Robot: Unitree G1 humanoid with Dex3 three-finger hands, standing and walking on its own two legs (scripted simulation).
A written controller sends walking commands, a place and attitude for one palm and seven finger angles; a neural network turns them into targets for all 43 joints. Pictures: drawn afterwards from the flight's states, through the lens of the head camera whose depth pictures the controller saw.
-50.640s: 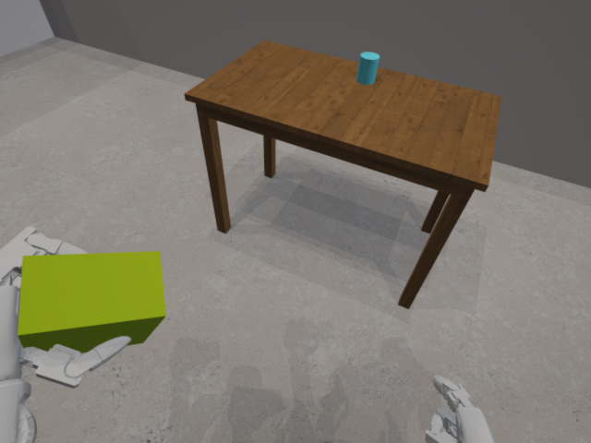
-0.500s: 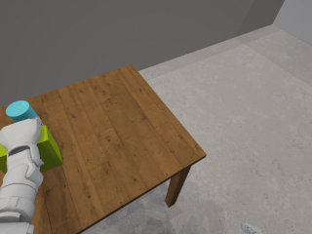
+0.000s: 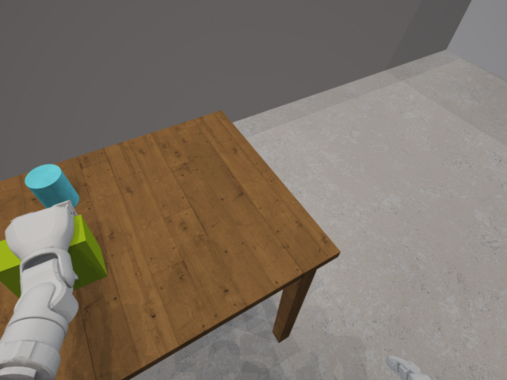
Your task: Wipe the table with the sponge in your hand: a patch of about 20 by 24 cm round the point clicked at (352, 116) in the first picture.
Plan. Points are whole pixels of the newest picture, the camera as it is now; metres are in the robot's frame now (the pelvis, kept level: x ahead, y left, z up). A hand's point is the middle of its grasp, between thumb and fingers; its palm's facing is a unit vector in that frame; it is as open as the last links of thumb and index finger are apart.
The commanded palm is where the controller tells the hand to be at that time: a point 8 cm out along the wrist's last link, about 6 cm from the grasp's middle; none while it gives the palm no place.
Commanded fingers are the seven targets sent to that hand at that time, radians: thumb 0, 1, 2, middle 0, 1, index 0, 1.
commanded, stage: wipe back along the first lane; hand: left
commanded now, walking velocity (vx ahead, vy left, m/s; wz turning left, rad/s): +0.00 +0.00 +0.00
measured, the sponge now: (60, 266) +0.30 +0.36 -0.04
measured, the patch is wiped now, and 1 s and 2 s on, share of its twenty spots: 1.00 1.00 1.00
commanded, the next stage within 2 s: lift the sponge slowly off the table in 1.48 s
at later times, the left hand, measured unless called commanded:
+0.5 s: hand (58, 274) +0.27 +0.33 +0.00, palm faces -0.04 -0.04 -1.00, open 10.7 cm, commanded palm +0.23 +0.30 +0.03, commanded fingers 0.00 0.10 1.30 -1.20 -1.60 -1.20 -1.60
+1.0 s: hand (67, 303) +0.23 +0.30 +0.00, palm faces -0.03 -0.05 -1.00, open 10.7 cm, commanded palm +0.18 +0.27 +0.03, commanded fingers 0.00 0.10 1.30 -1.20 -1.60 -1.20 -1.60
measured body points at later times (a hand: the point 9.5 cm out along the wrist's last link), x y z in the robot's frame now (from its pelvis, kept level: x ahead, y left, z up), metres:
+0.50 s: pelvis +0.01 +0.00 +0.00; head +0.02 +0.00 +0.45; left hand +0.27 +0.33 +0.06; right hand +0.20 -0.23 -0.10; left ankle -0.01 +0.10 -0.71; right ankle -0.03 -0.15 -0.71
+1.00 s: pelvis +0.02 -0.01 +0.00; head +0.01 -0.02 +0.45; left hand +0.23 +0.30 +0.06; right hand +0.22 -0.22 -0.09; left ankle -0.01 +0.10 -0.71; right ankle -0.03 -0.15 -0.71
